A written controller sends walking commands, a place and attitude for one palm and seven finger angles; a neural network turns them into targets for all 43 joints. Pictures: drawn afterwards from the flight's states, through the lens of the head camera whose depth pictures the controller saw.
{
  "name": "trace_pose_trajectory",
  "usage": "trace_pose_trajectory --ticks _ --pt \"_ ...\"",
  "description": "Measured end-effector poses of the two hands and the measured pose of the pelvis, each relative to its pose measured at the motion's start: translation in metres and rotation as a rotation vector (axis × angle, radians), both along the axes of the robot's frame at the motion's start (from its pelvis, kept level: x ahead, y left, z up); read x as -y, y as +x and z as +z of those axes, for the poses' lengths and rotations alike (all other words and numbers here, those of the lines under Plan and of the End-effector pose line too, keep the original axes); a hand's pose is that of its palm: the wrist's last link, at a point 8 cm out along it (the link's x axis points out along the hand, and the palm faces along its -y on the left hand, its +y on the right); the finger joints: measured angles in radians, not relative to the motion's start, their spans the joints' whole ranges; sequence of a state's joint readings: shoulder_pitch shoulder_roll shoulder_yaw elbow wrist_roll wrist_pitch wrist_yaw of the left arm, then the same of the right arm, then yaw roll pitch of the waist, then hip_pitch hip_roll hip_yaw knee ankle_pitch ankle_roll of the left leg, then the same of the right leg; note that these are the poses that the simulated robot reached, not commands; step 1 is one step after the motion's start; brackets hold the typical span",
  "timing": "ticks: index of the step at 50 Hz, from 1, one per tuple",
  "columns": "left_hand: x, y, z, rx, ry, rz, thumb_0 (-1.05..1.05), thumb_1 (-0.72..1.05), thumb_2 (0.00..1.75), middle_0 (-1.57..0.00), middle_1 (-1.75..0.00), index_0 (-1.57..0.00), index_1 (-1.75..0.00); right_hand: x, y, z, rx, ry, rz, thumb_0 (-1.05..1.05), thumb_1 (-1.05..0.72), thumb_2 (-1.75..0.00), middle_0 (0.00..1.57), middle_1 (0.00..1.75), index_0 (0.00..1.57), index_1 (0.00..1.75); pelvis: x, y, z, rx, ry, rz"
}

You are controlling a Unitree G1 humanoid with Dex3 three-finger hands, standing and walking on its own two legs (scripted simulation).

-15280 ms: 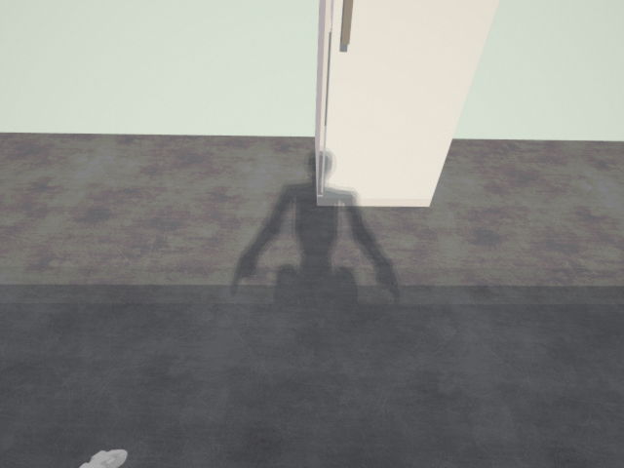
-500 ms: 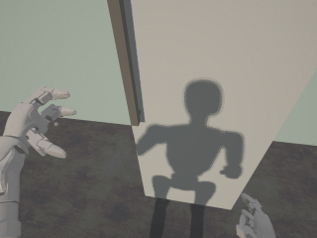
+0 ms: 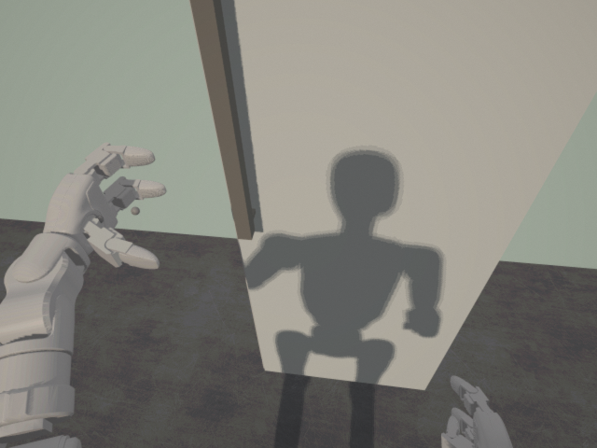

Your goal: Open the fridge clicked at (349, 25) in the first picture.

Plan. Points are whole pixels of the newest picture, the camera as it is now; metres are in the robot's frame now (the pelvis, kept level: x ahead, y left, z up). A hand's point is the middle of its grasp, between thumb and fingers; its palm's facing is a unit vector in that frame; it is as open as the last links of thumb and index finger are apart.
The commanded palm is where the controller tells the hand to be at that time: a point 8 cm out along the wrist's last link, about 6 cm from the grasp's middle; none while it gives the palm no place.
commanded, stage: move the hooked fingers beside the handle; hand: left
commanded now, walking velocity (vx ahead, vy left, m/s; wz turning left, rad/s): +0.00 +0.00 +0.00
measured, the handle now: (233, 126) +0.48 +0.13 +0.22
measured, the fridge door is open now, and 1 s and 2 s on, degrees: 0 0 0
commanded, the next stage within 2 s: feel for the door with the fingertips in 1.68 s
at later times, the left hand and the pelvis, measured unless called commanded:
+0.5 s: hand (160, 194) +0.37 +0.21 +0.18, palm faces +0.00 -1.00 -0.04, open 14.0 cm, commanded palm +0.35 +0.26 +0.18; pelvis -0.01 +0.00 +0.00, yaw +0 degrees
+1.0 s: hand (189, 166) +0.43 +0.19 +0.18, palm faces -0.03 -1.00 +0.00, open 14.0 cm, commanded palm +0.40 +0.25 +0.18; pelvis +0.01 +0.00 +0.00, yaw -2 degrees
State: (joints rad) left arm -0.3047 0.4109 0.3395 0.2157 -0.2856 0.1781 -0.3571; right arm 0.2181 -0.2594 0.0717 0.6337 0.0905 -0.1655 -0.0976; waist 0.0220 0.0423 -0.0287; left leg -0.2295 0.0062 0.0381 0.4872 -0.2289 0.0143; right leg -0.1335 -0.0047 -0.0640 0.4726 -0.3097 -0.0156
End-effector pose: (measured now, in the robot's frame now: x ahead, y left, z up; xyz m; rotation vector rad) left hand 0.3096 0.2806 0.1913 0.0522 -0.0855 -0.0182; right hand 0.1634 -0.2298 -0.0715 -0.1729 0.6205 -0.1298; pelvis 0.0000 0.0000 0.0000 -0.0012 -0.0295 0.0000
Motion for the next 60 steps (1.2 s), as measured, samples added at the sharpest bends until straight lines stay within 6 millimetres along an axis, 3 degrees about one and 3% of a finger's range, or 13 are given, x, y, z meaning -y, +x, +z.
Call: trace_pose_trajectory --ticks 6,17,24,32,39,50,55,60 --pt "-0.003 0.011 -0.004 -0.052 -0.001 0.026 -0.02 -0.5 0.3 -0.3 -1.2 -0.3 -1.2 0.004 -0.005 -0.001 -0.014 -0.004 -0.014 0.01 -0.91 -0.9 0.2 0.3 0.2 0.3 0.001 -0.002 0.0 -0.002 -0.002 0.002" --pt "0.014 0.027 0.0 -0.022 -0.023 -0.006 -0.02 -0.5 0.3 -0.3 -1.2 -0.3 -1.2 0.011 -0.017 -0.006 -0.055 -0.009 -0.038 0.01 -0.91 -0.9 0.2 0.3 0.2 0.3 0.003 -0.003 0.0 -0.006 0.0 -0.003" --pt "0.012 0.041 -0.01 -0.083 -0.013 0.019 -0.02 -0.5 0.3 -0.3 -1.2 -0.3 -1.2 0.019 -0.031 -0.01 -0.098 -0.019 -0.065 0.01 -0.91 -0.9 0.2 0.3 0.2 0.3 0.004 -0.005 0.0 -0.014 -0.002 -0.005" --pt "0.026 0.061 0.001 -0.03 -0.028 -0.02 -0.02 -0.5 0.3 -0.3 -1.2 -0.3 -1.2 0.026 -0.048 -0.018 -0.16 -0.034 -0.088 0.01 -0.91 -0.9 0.2 0.3 0.2 0.3 0.004 -0.004 0.0 -0.025 -0.002 -0.006" --pt "0.027 0.084 -0.013 -0.111 -0.029 0.003 -0.01 -0.5 0.3 -0.3 -1.2 -0.3 -1.2 0.031 -0.063 -0.023 -0.209 -0.03 -0.126 0.01 -0.91 -0.9 0.2 0.3 0.2 0.3 0.004 -0.001 0.0 -0.049 -0.001 -0.017" --pt "0.033 0.105 -0.009 -0.074 -0.049 -0.014 -0.02 -0.5 0.3 -0.3 -1.2 -0.3 -1.2 0.035 -0.08 -0.028 -0.279 -0.038 -0.159 0.01 -0.91 -0.9 0.2 0.3 0.2 0.3 0.003 0.006 -0.001 -0.066 -0.001 -0.027" --pt "0.029 0.105 -0.019 -0.101 -0.028 -0.003 -0.02 -0.49 0.3 -0.3 -1.2 -0.3 -1.2 0.035 -0.079 -0.029 -0.283 -0.029 -0.171 0.01 -0.91 -0.9 0.2 0.3 0.2 0.3 0.0 0.009 -0.001 -0.075 0.001 -0.036" --pt "0.029 0.098 -0.016 -0.051 -0.04 -0.013 -0.02 -0.49 0.3 -0.3 -1.2 -0.3 -1.2 0.032 -0.072 -0.028 -0.28 -0.03 -0.158 0.01 -0.91 -0.9 0.2 0.3 0.2 0.3 0.0 0.012 0.0 -0.067 0.0 -0.034"
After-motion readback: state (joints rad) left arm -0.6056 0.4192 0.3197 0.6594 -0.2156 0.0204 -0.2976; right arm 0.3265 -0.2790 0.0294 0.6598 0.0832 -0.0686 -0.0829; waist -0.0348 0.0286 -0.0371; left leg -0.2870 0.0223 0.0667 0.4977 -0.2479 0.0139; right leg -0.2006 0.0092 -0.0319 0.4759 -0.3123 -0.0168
